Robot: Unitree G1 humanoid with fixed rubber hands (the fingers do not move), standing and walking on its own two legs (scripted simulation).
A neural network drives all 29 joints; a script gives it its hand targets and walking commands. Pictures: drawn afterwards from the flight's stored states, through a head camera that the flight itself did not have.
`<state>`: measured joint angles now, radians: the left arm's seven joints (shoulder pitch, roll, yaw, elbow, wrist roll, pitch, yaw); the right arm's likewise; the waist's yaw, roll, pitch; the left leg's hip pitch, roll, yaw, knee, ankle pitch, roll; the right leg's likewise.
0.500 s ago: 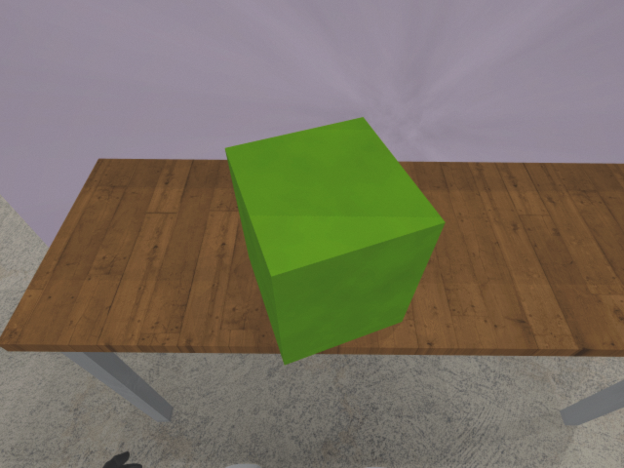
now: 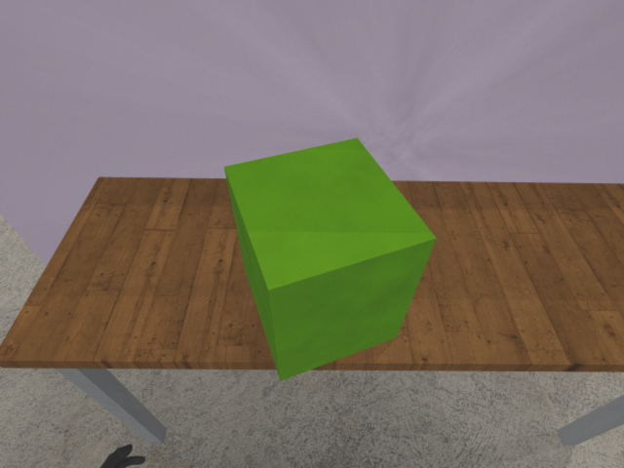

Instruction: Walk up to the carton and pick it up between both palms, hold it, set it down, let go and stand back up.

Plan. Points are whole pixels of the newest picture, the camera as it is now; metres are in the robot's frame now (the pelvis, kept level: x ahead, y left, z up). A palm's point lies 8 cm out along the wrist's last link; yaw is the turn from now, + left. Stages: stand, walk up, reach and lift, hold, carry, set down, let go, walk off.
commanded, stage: walk up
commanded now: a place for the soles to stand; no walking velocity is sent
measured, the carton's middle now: (318, 260) +0.39 +0.00 +0.03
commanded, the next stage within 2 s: reach and lift in 0.24 s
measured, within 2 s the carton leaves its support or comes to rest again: neither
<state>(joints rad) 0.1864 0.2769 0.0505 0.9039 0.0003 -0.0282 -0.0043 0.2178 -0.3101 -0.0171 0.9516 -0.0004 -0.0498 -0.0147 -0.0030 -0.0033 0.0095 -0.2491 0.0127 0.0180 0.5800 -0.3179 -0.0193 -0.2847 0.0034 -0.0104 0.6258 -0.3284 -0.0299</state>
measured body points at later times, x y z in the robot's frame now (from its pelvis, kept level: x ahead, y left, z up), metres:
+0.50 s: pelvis -0.01 +0.00 +0.00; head +0.03 +0.00 +0.45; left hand +0.18 +0.27 -0.09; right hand +0.15 -0.27 -0.11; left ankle +0.00 +0.13 -0.73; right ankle +0.00 -0.10 -0.73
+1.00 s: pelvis -0.03 -0.02 +0.01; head -0.03 -0.04 +0.46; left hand +0.14 +0.26 -0.04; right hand +0.16 -0.28 -0.08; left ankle -0.01 +0.13 -0.73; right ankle +0.00 -0.10 -0.73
